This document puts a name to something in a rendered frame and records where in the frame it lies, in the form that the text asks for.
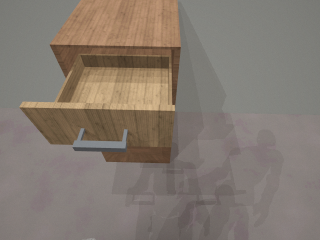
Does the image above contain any drawer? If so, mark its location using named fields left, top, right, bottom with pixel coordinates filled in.
left=19, top=53, right=175, bottom=148

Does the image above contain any cabinet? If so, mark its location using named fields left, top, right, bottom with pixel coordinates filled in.
left=49, top=0, right=181, bottom=164

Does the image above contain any handle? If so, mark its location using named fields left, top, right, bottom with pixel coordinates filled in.
left=72, top=128, right=128, bottom=153

